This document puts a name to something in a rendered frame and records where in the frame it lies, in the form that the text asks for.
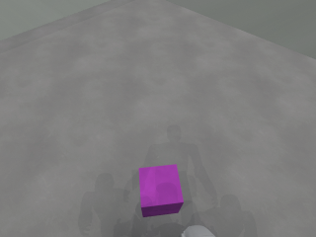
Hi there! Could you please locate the robot right thigh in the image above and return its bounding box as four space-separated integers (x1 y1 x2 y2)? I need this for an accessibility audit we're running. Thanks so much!
181 225 215 237

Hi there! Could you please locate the carton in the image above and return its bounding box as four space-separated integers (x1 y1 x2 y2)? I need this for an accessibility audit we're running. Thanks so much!
138 164 184 217

